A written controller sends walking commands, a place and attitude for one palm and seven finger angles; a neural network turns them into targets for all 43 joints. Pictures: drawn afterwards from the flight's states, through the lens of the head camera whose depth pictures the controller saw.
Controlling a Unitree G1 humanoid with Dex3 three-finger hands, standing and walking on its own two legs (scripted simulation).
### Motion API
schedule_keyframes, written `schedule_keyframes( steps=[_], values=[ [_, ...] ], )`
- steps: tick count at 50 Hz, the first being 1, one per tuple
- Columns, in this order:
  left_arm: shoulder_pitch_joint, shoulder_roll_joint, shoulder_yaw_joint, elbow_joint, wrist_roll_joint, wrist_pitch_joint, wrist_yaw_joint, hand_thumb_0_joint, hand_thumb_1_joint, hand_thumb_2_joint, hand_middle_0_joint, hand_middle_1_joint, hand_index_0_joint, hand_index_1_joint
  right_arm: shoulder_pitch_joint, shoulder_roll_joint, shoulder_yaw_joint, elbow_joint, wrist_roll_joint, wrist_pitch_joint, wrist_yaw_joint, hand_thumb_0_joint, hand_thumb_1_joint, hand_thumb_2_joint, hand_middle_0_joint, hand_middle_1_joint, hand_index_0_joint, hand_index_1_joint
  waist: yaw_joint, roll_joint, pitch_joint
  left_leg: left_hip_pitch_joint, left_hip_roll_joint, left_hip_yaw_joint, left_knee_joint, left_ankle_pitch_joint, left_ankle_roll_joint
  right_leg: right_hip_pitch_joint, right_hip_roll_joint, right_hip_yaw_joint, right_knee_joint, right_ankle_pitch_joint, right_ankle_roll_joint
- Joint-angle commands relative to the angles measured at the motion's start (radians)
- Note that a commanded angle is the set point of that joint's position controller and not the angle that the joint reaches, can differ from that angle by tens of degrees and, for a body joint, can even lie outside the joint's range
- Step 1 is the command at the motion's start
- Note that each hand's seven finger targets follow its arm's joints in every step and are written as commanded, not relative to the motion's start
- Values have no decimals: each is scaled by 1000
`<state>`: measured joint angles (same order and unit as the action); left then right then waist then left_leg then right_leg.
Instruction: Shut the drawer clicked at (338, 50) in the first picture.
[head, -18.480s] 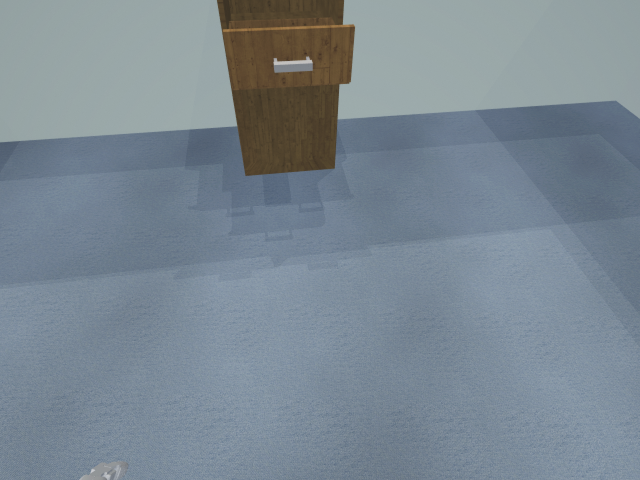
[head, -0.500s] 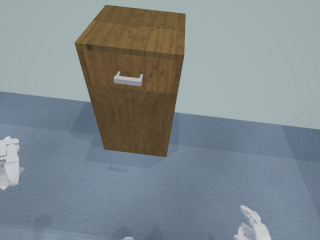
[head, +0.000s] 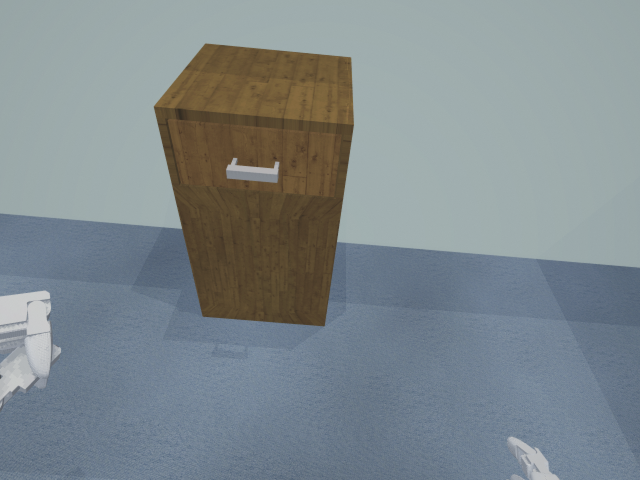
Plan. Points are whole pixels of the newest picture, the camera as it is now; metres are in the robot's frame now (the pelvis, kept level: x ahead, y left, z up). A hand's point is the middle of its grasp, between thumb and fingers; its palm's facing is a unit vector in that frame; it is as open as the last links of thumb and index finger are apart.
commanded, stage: stop stepping back and stand still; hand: left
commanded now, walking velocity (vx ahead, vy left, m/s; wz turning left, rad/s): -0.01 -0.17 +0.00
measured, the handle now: (254, 168) +0.82 +0.18 -0.06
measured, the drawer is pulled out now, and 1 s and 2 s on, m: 0.00 0.00 0.00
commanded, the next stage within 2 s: let the arm hang, fingers relaxed in 0.48 s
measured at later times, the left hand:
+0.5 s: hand (23, 369) +0.16 +0.26 +0.18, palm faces +0.36 -0.84 -0.41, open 3.3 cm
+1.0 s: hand out of the picture -0.05 +0.21 -0.16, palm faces +0.05 -0.97 -0.23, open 3.8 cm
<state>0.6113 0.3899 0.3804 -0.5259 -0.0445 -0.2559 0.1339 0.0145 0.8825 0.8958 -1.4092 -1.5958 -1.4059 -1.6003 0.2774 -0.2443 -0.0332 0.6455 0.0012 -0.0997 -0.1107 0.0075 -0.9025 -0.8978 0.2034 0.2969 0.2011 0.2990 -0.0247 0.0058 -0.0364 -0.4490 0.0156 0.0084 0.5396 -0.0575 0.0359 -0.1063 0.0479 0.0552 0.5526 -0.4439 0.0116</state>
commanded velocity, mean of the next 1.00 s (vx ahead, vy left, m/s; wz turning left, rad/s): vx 0.04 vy -0.04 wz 0.00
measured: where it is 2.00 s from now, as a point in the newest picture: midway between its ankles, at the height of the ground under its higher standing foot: outside the picture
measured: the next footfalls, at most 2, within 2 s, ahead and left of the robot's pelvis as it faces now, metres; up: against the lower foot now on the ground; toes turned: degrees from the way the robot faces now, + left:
right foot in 0.16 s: +0.01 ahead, -0.08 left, +0.00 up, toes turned -4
left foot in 0.34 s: +0.03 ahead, +0.14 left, +0.00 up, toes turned +2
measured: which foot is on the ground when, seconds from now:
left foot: down 0.00-0.16, up 0.18-0.32, down 0.34-1.00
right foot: up 0.00-0.14, down 0.16-1.00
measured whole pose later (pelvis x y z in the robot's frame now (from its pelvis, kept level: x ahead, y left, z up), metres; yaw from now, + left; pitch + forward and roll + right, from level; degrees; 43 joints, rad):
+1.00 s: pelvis -0.04 +0.01 +0.01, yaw +2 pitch -1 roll -1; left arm 0.33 0.23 0.03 1.01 0.01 0.03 0.02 0.02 0.90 0.90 -0.88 -1.11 -0.87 -1.05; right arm 0.30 -0.16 0.00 1.02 -0.02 0.03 -0.02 0.00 -0.91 -0.90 0.20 0.30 0.20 0.30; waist 0.00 -0.02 0.06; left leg -0.28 0.03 0.00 0.51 -0.22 -0.01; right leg -0.20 0.01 -0.12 0.46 -0.25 -0.04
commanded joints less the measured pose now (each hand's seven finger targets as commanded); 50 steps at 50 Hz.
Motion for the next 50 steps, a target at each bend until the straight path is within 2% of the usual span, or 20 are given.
schedule_keyframes(
  steps=[1,5,6,7,8,9,11,15,17,20,24,28,29,30,33,35,38,40,43,50],
  values=[
    [-134,185,107,-314,10,-50,26,0,900,900,-1400,-1600,-1400,-1600,-159,-92,-9,-187,-20,-100,4,0,-900,-900,200,300,200,300,27,300,7,79,221,-365,-565,-777,-53,-105,91,-68,198,-96,-26],
    [59,166,103,-366,-1,-10,18,0,900,900,-1400,-1600,-1400,-1600,-144,-68,-16,-205,-29,-89,46,0,-900,-900,200,300,200,300,38,242,-125,102,105,-74,-375,-498,-85,57,64,-136,-83,-61,-58],
    [112,186,129,-352,-3,6,19,0,900,900,-1400,-1600,-1400,-1600,-133,-66,-18,-204,-27,-76,49,0,-900,-900,200,300,200,300,34,143,-124,135,41,8,-210,-438,-87,-10,-1,-80,-204,-58,-74],
    [113,193,126,-365,-4,15,15,0,900,900,-1400,-1600,-1400,-1600,-126,-58,-23,-190,-27,-51,50,0,-900,-900,200,300,200,300,20,-42,-104,232,-24,74,115,-312,-90,-239,-155,79,-344,-147,-123],
    [63,221,166,-386,-13,24,18,0,900,900,-1400,-1600,-1400,-1600,-128,-64,-26,-167,-37,-27,49,0,-900,-900,200,300,200,300,18,-136,-73,220,-39,56,373,-254,-83,-424,-306,218,-413,-211,-197],
    [22,191,144,-308,-17,39,18,0,900,900,-1400,-1600,-1400,-1600,-128,-48,-17,-154,-25,-14,47,0,-900,-900,200,300,200,300,11,-207,-21,92,-25,-15,508,-261,-75,-453,-349,272,-422,-329,-240],
    [-81,157,118,-227,-19,47,27,0,900,900,-1400,-1600,-1400,-1600,-130,-46,-8,-152,-17,-8,36,0,-900,-900,200,300,200,300,-18,-162,71,79,29,-50,482,-309,-59,-525,-314,205,-396,-375,-200],
    [-152,124,58,-143,12,37,50,0,900,900,-1400,-1600,-1400,-1600,-141,-63,17,-133,-8,-48,6,0,-900,-900,200,300,200,300,-7,14,100,224,47,18,-79,-327,-6,-357,-183,53,-190,-150,-111],
    [-166,135,52,-244,18,14,47,0,900,900,-1400,-1600,-1400,-1600,-135,-93,15,-171,-1,-78,3,0,-900,-900,200,300,200,300,7,210,65,298,228,-280,-233,-241,70,-362,-57,-47,74,72,-30],
    [-146,164,85,-334,24,-3,32,0,900,900,-1400,-1600,-1400,-1600,-137,-53,18,-157,-26,-99,26,0,-900,-900,200,300,200,300,-3,203,54,179,315,-441,-411,-462,112,-320,-57,-31,280,-17,-13],
    [27,149,97,-335,20,1,39,0,900,900,-1400,-1600,-1400,-1600,-134,-69,14,-165,-16,-110,52,0,-900,-900,200,300,200,300,21,169,-25,182,232,-168,-253,-126,57,-127,-53,-93,6,85,-8],
    [34,157,135,-232,8,-5,39,0,900,900,-1400,-1600,-1400,-1600,-133,-70,4,-174,-13,-77,48,0,-900,-900,200,300,200,300,3,77,13,49,93,-20,-122,-295,-16,-41,-106,2,-183,190,-51],
    [-70,-38,-273,592,101,170,-109,0,900,900,-1400,-1600,-1400,-1600,-145,-177,-48,61,0,-72,129,0,-900,-900,200,300,200,300,-22,3,-12,62,79,2,155,-158,-33,-189,-255,34,-41,552,-71],
    [-83,-54,-264,622,84,235,-125,0,900,900,-1360,-1557,-1360,-1557,-50,-83,-40,47,7,-2,125,0,-900,-900,200,300,200,300,-21,-54,-71,132,68,-9,160,-187,-43,-221,-263,77,-47,564,-104],
    [-194,-66,-286,739,84,250,-131,0,900,900,-1240,-1427,-1240,-1427,-13,-73,-19,34,-21,60,111,0,-900,-900,200,300,200,300,1,-320,-56,56,24,-10,192,-201,-15,-129,-236,13,-45,605,-120],
    [-245,-54,-286,865,87,257,-124,0,900,900,-1160,-1340,-1160,-1340,-44,-77,-24,40,-32,86,104,0,-900,-900,200,300,200,300,20,-370,-8,35,-5,-1,208,-315,-14,-96,-256,23,-63,692,-148],
    [-337,-48,-304,1061,77,273,-116,0,900,900,-1040,-1210,-1040,-1210,-23,-53,-14,118,-39,109,101,0,-900,-900,200,300,200,300,-6,-107,61,179,46,-47,50,-80,-4,-234,-219,-8,-64,399,-105],
    [-342,-67,-317,1185,66,279,-118,0,900,900,-960,-1123,-960,-1123,-55,-70,4,169,-42,106,101,0,-900,-900,200,300,200,300,20,180,133,83,118,-162,-117,-85,29,-200,-124,-55,-63,142,-47],
    [-282,-102,-318,1346,59,264,-117,0,900,900,-840,-993,-840,-993,-53,-54,6,225,-40,104,87,0,-900,-900,200,300,200,300,49,178,70,61,101,-144,-165,-203,22,-58,-124,-39,-143,175,-60],
    [-292,-92,-352,1532,52,245,-116,0,900,900,-560,-690,-560,-690,57,-16,11,354,-21,104,79,0,-900,-900,200,300,200,300,17,30,20,235,85,-70,-149,-87,-2,-69,-156,-34,-230,259,-71]
  ],
)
